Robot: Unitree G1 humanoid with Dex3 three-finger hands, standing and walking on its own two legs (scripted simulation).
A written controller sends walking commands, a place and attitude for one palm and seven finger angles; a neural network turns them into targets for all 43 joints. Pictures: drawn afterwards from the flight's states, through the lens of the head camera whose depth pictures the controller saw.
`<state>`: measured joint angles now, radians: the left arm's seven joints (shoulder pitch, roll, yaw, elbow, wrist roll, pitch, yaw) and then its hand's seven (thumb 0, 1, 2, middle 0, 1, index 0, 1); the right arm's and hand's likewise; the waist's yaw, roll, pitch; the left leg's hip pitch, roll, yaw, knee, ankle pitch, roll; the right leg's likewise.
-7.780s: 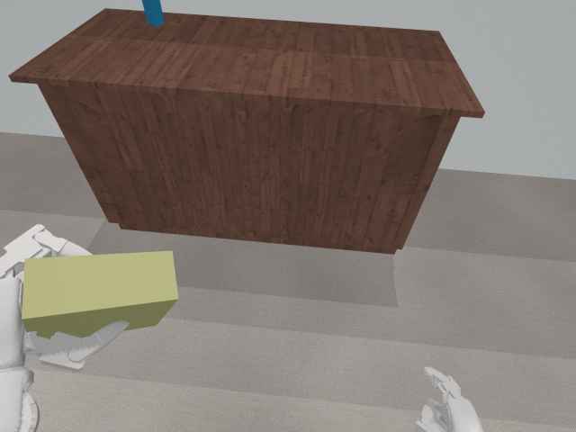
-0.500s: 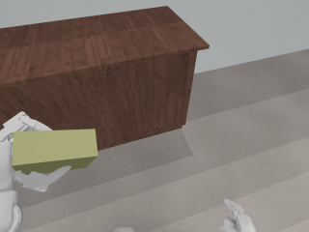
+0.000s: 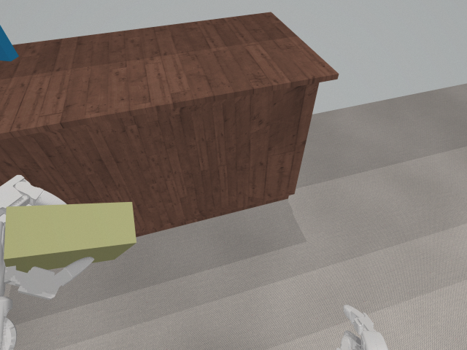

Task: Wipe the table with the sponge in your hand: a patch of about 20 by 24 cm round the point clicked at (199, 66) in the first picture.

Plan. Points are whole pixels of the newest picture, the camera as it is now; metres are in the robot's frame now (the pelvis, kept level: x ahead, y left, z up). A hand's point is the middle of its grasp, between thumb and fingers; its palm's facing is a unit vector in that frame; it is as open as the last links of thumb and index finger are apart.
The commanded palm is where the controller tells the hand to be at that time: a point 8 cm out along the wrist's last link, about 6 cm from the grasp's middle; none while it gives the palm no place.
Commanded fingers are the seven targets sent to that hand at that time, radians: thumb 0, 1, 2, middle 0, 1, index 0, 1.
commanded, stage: take the last steps up to it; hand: left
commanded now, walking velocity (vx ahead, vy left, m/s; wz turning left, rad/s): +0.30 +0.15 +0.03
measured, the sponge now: (89, 236) +0.23 +0.21 +0.15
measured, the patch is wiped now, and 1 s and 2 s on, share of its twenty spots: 0.00 0.00 0.00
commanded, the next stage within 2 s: come to a stop and stand still in 1.46 s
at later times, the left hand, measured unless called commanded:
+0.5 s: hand (41, 163) +0.33 +0.31 +0.18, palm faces +0.38 -0.81 -0.45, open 9.8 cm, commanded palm +0.27 +0.35 +0.19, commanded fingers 0.00 0.10 1.30 -1.20 -1.60 -1.20 -1.60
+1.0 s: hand (37, 121) +0.43 +0.38 +0.18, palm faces +0.38 -0.81 -0.45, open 9.8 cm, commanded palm +0.37 +0.42 +0.19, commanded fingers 0.00 0.10 1.30 -1.20 -1.60 -1.20 -1.60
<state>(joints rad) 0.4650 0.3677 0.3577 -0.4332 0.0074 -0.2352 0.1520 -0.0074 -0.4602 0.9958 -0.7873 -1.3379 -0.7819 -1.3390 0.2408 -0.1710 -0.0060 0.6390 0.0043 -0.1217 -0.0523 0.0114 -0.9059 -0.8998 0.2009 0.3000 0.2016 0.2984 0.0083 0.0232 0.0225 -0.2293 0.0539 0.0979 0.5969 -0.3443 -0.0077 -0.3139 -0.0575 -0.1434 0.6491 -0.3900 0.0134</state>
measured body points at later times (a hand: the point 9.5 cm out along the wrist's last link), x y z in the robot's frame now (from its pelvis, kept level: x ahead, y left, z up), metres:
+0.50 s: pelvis +0.09 +0.08 +0.01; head +0.14 +0.08 +0.45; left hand +0.30 +0.35 +0.20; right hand +0.26 -0.15 -0.08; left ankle +0.12 +0.18 -0.73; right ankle +0.07 -0.04 -0.67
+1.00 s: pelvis +0.21 +0.15 -0.01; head +0.25 +0.16 +0.44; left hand +0.41 +0.42 +0.20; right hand +0.37 -0.12 -0.08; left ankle +0.28 +0.27 -0.73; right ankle +0.15 +0.00 -0.71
